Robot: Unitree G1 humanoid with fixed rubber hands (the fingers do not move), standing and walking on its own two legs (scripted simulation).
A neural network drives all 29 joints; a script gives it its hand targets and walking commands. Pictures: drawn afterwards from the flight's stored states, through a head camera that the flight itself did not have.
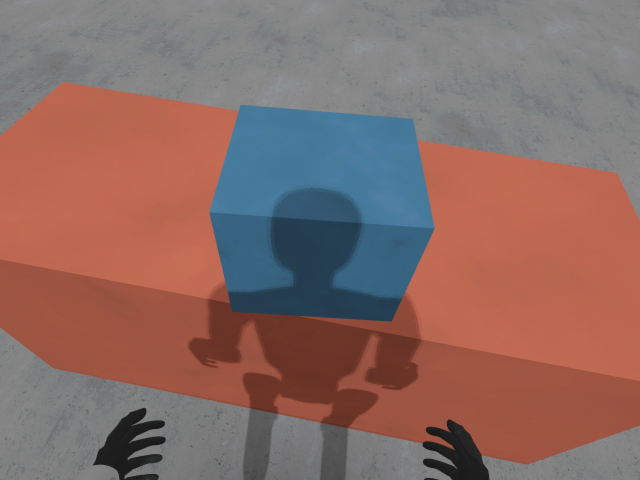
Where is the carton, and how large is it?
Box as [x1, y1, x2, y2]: [209, 105, 434, 321]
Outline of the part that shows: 240,105 209,211 232,311 391,321 434,228 412,119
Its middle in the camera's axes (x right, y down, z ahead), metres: +0.00 -0.04 +0.63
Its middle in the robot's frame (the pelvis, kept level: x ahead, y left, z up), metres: +0.50 +0.03 +0.00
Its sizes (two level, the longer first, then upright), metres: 0.272 0.229 0.247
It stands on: a pedestal, 0.65 m high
